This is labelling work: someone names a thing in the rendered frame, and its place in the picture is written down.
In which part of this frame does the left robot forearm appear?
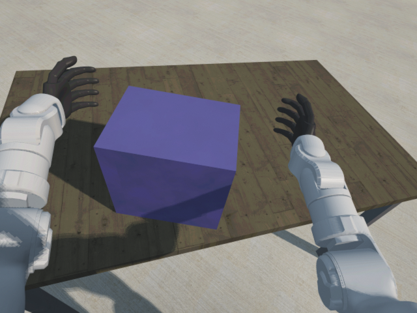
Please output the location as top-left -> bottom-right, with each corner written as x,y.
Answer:
0,93 -> 66,209

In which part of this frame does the right robot forearm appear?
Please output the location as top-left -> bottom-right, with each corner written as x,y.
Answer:
288,135 -> 397,295

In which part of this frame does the right robot upper arm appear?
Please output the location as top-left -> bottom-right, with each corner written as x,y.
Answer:
316,248 -> 417,313

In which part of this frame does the robot left hand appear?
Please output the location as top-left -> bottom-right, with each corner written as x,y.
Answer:
43,56 -> 99,119

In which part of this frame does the left robot upper arm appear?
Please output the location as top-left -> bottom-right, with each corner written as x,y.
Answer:
0,207 -> 53,313

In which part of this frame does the table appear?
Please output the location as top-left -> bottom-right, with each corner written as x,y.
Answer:
0,60 -> 417,313

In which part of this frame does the carton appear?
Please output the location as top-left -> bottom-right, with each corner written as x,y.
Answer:
94,86 -> 240,230

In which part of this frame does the robot right hand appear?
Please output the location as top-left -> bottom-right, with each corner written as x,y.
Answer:
273,93 -> 316,146

